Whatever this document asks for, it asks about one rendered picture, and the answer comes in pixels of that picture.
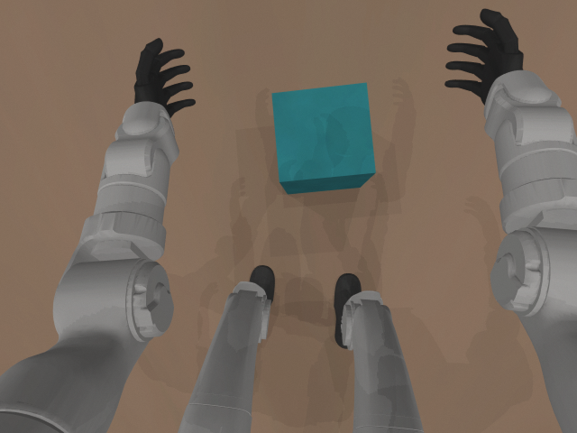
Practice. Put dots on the robot right hand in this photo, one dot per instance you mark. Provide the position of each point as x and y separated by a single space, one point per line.
500 56

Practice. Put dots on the left robot shin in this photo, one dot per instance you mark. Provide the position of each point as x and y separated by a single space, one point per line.
246 285

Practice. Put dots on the right robot upper arm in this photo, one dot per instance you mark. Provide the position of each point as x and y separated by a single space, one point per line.
535 275

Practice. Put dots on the robot left foot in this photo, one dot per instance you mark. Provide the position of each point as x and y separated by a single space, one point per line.
264 277

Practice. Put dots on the carton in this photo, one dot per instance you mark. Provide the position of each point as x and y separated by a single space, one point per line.
323 138

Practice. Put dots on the robot right forearm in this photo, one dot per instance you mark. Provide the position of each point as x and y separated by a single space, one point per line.
536 151

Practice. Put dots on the robot left forearm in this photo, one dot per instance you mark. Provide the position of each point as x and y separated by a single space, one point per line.
132 193

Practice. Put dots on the robot left hand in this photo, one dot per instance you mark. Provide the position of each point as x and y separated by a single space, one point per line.
150 81

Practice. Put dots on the left robot upper arm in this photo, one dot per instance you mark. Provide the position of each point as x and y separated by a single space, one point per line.
106 313

